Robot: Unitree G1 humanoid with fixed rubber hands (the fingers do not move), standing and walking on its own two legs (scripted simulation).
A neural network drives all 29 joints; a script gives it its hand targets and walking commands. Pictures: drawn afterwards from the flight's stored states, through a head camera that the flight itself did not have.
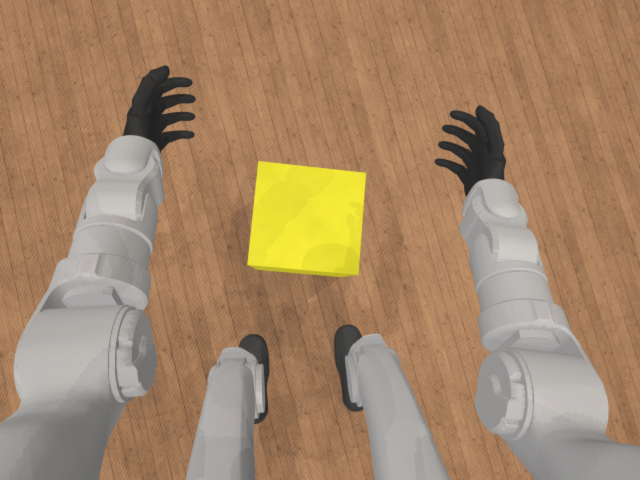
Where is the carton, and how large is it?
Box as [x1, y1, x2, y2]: [247, 161, 365, 276]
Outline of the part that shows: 258,161 247,264 257,269 334,276 357,274 365,173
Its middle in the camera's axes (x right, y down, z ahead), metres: -0.04 -0.04 +0.86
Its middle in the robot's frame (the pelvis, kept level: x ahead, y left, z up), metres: +0.46 -0.03 -0.51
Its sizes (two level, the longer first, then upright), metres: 0.210 0.200 0.250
